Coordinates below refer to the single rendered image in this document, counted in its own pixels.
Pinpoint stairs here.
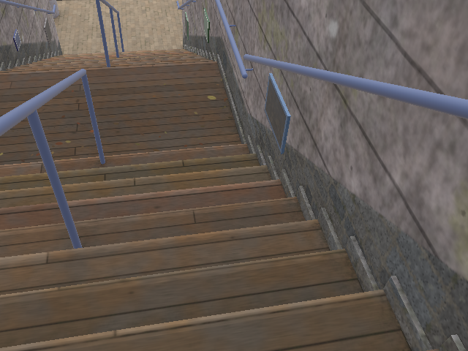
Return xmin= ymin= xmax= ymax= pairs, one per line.
xmin=0 ymin=144 xmax=439 ymax=351
xmin=0 ymin=49 xmax=213 ymax=73

